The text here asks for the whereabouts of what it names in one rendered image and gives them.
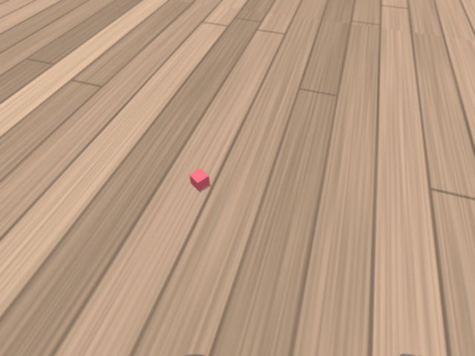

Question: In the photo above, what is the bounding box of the cube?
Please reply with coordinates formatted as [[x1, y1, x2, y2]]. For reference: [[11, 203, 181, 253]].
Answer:
[[189, 168, 210, 191]]

